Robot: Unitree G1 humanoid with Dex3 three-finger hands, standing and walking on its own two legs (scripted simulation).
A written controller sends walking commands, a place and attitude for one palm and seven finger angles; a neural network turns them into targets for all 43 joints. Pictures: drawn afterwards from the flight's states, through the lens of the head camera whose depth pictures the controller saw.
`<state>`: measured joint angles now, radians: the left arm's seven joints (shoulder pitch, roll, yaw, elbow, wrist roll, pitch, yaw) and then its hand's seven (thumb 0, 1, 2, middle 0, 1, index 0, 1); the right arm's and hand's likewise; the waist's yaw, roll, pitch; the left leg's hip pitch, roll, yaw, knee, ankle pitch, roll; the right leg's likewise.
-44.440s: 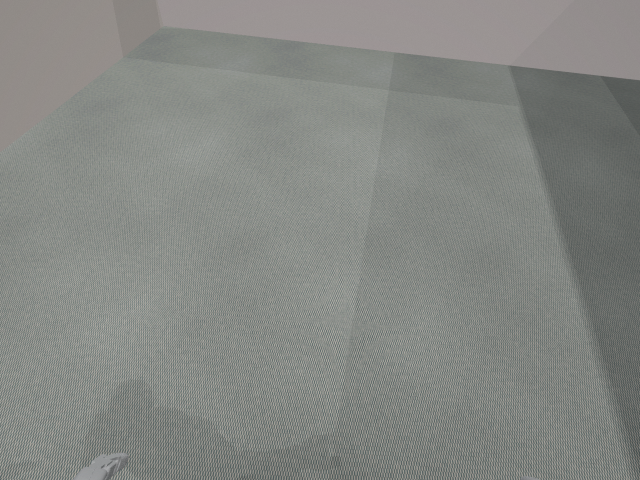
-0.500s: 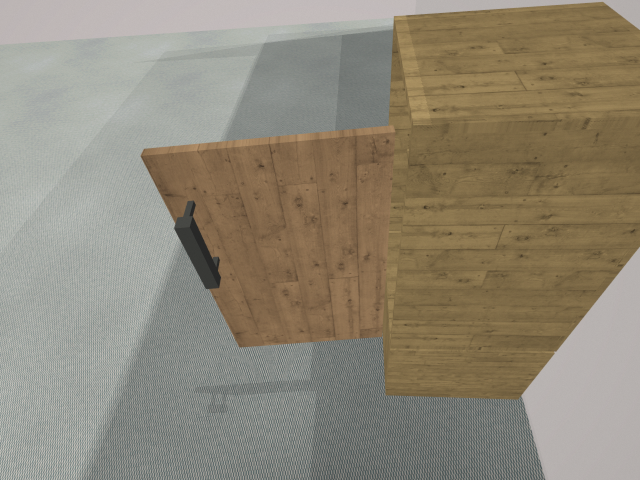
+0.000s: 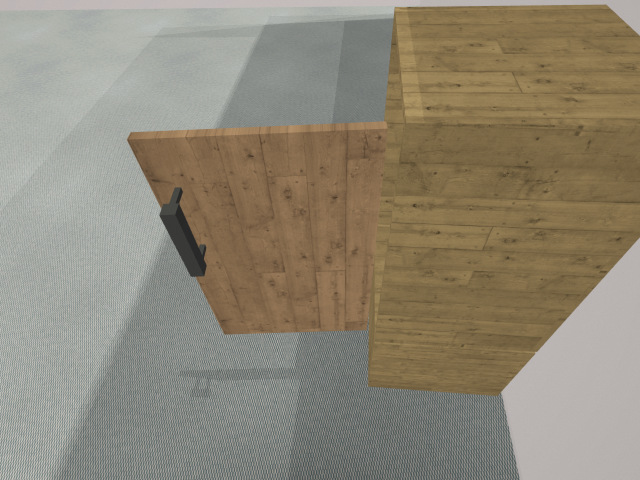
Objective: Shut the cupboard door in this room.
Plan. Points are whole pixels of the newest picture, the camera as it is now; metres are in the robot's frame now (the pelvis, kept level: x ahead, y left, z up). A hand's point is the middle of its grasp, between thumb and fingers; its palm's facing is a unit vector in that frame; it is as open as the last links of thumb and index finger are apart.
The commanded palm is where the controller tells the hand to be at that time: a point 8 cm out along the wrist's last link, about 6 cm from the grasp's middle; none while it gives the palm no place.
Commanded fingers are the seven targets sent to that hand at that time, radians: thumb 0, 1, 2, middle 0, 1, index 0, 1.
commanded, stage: raise the hand and make a fist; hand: left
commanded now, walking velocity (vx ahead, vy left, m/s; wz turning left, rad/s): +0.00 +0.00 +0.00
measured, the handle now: (188, 233) +0.48 +0.26 +0.00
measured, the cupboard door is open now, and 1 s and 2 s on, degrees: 96 96 96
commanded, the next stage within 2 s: bring the fist close to the handle in 1.92 s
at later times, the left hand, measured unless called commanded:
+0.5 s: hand out of the picture +0.11 +0.20 -0.09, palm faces +0.13 -0.99 +0.00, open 5.8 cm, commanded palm +0.11 +0.25 -0.05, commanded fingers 0.00 0.90 0.90 -0.66 -0.80 -0.66 -0.80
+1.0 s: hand (125, 425) +0.18 +0.25 -0.01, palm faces +0.13 -0.99 -0.02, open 3.6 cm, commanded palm +0.15 +0.30 -0.03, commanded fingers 0.00 0.90 0.90 -1.12 -1.30 -1.12 -1.30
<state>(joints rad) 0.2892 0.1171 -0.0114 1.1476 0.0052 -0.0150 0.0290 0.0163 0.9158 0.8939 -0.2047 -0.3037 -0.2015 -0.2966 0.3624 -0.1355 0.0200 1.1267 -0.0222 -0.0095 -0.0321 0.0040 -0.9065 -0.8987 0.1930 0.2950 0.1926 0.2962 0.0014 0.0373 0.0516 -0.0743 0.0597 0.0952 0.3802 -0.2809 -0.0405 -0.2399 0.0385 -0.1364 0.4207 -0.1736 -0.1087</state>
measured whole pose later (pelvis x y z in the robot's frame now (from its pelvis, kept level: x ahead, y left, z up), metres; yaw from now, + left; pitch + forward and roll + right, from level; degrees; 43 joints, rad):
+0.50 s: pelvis -0.07 +0.04 -0.10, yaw -3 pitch +10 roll +1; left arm 0.55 0.14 0.02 0.07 -0.17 -0.55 -0.05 0.02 0.90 0.89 -0.49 -0.61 -0.49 -0.61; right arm 0.09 -0.27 -0.09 0.43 0.00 -0.25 -0.02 0.01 -0.90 -0.90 0.19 0.29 0.19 0.30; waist 0.05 -0.07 -0.09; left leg -0.80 -0.05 -0.05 1.19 -0.57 -0.02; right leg -0.95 -0.01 -0.06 1.13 -0.38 -0.06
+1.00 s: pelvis -0.04 +0.10 -0.09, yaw -4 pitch +13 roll -2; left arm 0.52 0.16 0.02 -0.23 -0.16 -0.46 0.07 0.02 0.90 0.90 -0.94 -1.11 -0.94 -1.11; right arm 0.32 -0.25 0.01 0.52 -0.02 -0.21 -0.03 0.02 -0.90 -0.90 0.20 0.30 0.20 0.30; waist 0.00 0.01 -0.13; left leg -0.82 -0.08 -0.04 1.20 -0.61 0.06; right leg -0.95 -0.02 -0.04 1.09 -0.38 0.00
